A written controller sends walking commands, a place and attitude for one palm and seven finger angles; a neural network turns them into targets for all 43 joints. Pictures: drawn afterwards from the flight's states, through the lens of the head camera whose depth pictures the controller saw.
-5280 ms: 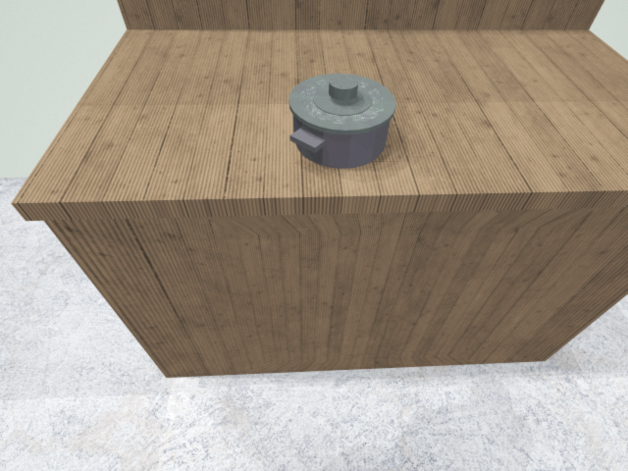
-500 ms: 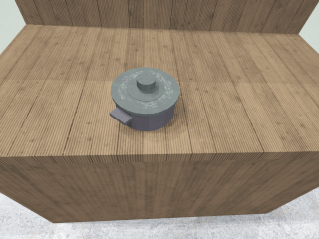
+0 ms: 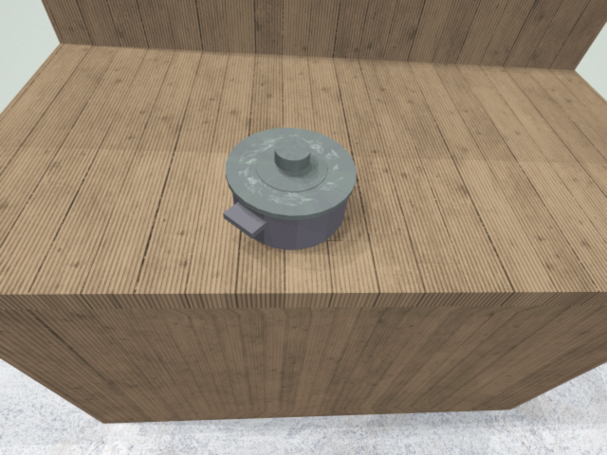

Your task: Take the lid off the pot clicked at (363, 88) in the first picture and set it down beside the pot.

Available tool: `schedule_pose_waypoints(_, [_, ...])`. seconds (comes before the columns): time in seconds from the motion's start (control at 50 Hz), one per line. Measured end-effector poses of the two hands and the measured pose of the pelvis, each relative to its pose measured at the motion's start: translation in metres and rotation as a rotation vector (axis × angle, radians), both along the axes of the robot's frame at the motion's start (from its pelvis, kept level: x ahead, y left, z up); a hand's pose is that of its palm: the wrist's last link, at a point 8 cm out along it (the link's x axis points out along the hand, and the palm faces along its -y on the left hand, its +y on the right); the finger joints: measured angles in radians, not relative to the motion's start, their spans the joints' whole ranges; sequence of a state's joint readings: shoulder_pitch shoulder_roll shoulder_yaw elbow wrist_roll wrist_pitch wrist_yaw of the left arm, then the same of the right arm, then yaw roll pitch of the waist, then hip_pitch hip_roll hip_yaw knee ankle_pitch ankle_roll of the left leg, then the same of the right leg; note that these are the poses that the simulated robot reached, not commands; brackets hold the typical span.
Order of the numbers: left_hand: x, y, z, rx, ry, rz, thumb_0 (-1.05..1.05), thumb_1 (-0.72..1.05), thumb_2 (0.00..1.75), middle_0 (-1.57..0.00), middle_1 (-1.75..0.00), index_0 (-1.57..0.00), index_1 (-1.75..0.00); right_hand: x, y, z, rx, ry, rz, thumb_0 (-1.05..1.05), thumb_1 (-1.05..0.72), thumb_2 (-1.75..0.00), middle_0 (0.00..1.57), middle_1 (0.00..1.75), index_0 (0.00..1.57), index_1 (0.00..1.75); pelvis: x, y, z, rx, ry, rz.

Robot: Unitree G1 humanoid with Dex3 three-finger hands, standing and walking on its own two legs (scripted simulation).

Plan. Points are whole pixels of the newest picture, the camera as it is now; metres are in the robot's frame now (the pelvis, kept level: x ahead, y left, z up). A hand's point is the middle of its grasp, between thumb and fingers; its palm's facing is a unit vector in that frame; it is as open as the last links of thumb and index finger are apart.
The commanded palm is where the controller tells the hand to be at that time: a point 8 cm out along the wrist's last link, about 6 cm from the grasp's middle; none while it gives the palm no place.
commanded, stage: shuffle to correct the standing spot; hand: left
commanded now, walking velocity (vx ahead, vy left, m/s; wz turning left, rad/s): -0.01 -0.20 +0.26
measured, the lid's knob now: (292, 154) +0.46 +0.06 +0.16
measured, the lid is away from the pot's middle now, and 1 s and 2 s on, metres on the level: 0.00 0.00 0.00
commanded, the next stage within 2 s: come to a stop and stand still in 1.22 s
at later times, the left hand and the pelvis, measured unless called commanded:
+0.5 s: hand out of the picture -0.04 +0.12 -0.18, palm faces +0.10 -0.98 -0.14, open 7.4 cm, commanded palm none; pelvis +0.00 -0.03 +0.00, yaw +4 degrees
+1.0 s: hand out of the picture -0.02 +0.07 -0.21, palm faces +0.12 -0.99 -0.09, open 7.4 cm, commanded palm none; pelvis +0.00 -0.09 -0.02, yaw +4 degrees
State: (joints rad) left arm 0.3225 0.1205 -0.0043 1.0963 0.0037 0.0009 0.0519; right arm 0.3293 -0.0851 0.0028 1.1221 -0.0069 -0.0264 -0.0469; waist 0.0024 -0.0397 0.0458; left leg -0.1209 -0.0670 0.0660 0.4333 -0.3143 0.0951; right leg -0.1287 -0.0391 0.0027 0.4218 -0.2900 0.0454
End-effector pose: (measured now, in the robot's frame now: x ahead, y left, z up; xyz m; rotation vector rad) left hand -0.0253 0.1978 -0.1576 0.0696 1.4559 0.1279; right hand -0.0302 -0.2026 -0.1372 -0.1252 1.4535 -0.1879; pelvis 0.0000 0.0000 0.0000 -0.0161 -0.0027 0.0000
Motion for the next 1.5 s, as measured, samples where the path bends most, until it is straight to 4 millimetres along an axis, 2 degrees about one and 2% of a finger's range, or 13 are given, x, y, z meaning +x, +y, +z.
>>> schedule_pose_waypoints(0.22, [-0.007,-0.002,-0.003,-0.007,0.014,0.02,0.0,0.91,0.9,-0.2,-0.3,-0.2,-0.3,-0.001,0.004,0.002,0.003,0.01,0.004,0.01,-0.91,-0.9,0.2,0.3,0.2,0.3,-0.001,-0.001,0.0,0.003,0.007,0.036])
schedule_pose_waypoints(0.36, [-0.013,-0.009,-0.002,0.002,0.023,0.049,0.0,0.91,0.9,-0.2,-0.3,-0.2,-0.3,0.002,-0.004,0.001,0.005,0.029,0.02,0.01,-0.91,-0.9,0.2,0.3,0.2,0.3,-0.002,-0.01,0.0,0.004,0.021,0.065])
schedule_pose_waypoints(0.52, [-0.017,-0.028,0.002,0.016,0.041,0.064,0.0,0.91,0.9,-0.2,-0.3,-0.2,-0.3,0.009,-0.032,-0.003,-0.005,0.029,0.024,0.01,-0.91,-0.9,0.2,0.3,0.2,0.3,-0.002,-0.031,-0.002,0.004,0.035,0.07])
schedule_pose_waypoints(0.72, [-0.011,-0.062,0.0,0.035,0.012,0.077,0.0,0.91,0.9,-0.2,-0.3,-0.2,-0.3,0.028,-0.084,-0.012,-0.027,-0.002,0.034,0.01,-0.91,-0.9,0.2,0.3,0.2,0.3,-0.002,-0.071,-0.008,-0.006,0.033,0.07])
schedule_pose_waypoints(0.86, [-0.011,-0.082,-0.008,0.006,-0.027,0.097,0.0,0.91,0.9,-0.2,-0.3,-0.2,-0.3,0.055,-0.108,-0.004,-0.076,-0.041,0.073,0.01,-0.91,-0.9,0.2,0.3,0.2,0.3,-0.004,-0.087,-0.01,-0.017,0.015,0.09])
schedule_pose_waypoints(0.96, [-0.011,-0.084,-0.017,-0.022,-0.026,0.08,0.0,0.91,0.9,-0.2,-0.3,-0.2,-0.3,0.082,-0.11,0.005,-0.099,-0.129,0.083,0.01,-0.92,-0.9,0.2,0.3,0.2,0.3,-0.005,-0.088,-0.011,-0.027,0.02,0.075])
schedule_pose_waypoints(1.0, [-0.008,-0.081,-0.024,-0.032,-0.028,0.068,0.0,0.91,0.9,-0.2,-0.3,-0.2,-0.3,0.088,-0.108,0.005,-0.107,-0.169,0.083,0.01,-0.91,-0.9,0.2,0.3,0.2,0.3,-0.004,-0.087,-0.016,-0.034,0.019,0.066])
schedule_pose_waypoints(1.06, [0.002,-0.074,-0.026,-0.027,-0.032,0.043,0.0,0.91,0.9,-0.2,-0.3,-0.2,-0.3,0.086,-0.107,0.009,-0.117,-0.201,0.071,0.0,-0.93,-0.9,0.2,0.3,0.2,0.3,-0.007,-0.088,-0.015,-0.02,0.008,0.051])
schedule_pose_waypoints(1.18, [0.04,-0.055,-0.007,0.017,-0.146,0.052,0.01,0.91,0.9,-0.2,-0.3,-0.2,-0.3,0.064,-0.119,0.024,-0.132,-0.118,0.126,0.0,-0.94,-0.9,0.2,0.3,0.2,0.3,-0.013,-0.093,0.0,-0.051,0.03,0.076])
schedule_pose_waypoints(1.26, [0.054,-0.052,0.002,0.039,-0.181,0.04,0.0,0.91,0.9,-0.2,-0.3,-0.2,-0.3,0.058,-0.132,0.031,-0.13,-0.084,0.14,0.0,-0.93,-0.9,0.2,0.3,0.2,0.3,-0.016,-0.103,0.006,-0.065,0.048,0.077])
schedule_pose_waypoints(1.38, [0.069,-0.072,0.009,0.049,-0.153,-0.025,0.0,0.91,0.9,-0.19,-0.3,-0.19,-0.3,0.052,-0.161,0.027,-0.11,-0.085,0.094,0.0,-0.92,-0.9,0.2,0.3,0.2,0.3,-0.013,-0.125,0.007,-0.058,0.062,0.073])
schedule_pose_waypoints(1.46, [0.08,-0.094,0.005,0.084,-0.2,-0.035,0.0,0.91,0.9,-0.2,-0.3,-0.2,-0.3,0.048,-0.185,0.004,-0.077,-0.067,0.065,0.0,-0.91,-0.9,0.2,0.3,0.2,0.3,-0.002,-0.146,-0.008,-0.001,0.061,0.073])
schedule_pose_waypoints(1.5, [0.079,-0.108,0.007,0.087,-0.191,-0.034,0.0,0.91,0.9,-0.2,-0.3,-0.2,-0.3,0.05,-0.192,-0.004,-0.067,-0.047,0.053,0.0,-0.91,-0.9,0.2,0.3,0.2,0.3,0.003,-0.148,-0.01,-0.017,0.042,0.073])
